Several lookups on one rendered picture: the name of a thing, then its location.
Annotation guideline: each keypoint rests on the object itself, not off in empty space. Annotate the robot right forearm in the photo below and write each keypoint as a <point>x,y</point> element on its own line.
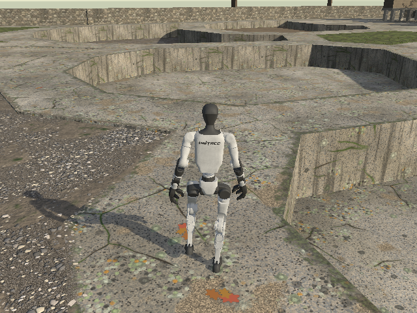
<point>240,174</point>

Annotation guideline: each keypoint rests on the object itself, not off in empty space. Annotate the robot shin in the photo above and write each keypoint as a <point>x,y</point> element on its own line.
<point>190,225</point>
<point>218,243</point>

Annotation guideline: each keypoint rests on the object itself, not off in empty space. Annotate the right robot hand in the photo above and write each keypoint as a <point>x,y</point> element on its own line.
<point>242,189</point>

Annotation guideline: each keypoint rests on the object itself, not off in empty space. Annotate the robot right shin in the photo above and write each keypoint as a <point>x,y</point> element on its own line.
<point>218,243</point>

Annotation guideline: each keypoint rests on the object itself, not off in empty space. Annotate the robot left forearm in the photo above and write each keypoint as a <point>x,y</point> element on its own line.
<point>177,176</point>

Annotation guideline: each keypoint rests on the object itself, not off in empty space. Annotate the robot left shin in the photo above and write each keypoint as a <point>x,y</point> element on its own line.
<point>190,225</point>

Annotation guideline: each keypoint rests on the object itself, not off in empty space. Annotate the robot right upper arm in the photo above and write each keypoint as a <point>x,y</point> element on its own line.
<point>233,149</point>

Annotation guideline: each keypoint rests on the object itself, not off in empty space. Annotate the left robot hand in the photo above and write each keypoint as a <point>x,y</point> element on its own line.
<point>172,194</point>

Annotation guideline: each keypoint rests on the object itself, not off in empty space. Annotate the robot left upper arm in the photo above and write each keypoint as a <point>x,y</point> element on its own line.
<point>185,148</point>

